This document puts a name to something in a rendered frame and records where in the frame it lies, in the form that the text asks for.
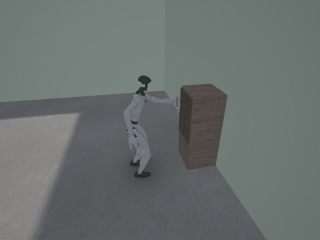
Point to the cupboard door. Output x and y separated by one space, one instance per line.
185 114

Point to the robot right thigh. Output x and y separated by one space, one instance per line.
142 141

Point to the left robot forearm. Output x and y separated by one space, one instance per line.
162 101

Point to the handle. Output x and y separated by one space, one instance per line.
177 101

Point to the left robot shin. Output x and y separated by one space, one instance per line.
138 154

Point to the right robot hand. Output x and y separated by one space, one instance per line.
132 140

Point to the right robot forearm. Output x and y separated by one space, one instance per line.
128 122

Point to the left robot hand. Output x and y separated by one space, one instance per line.
172 100

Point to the right robot upper arm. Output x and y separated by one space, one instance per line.
136 101

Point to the left robot upper arm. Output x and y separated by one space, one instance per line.
149 98

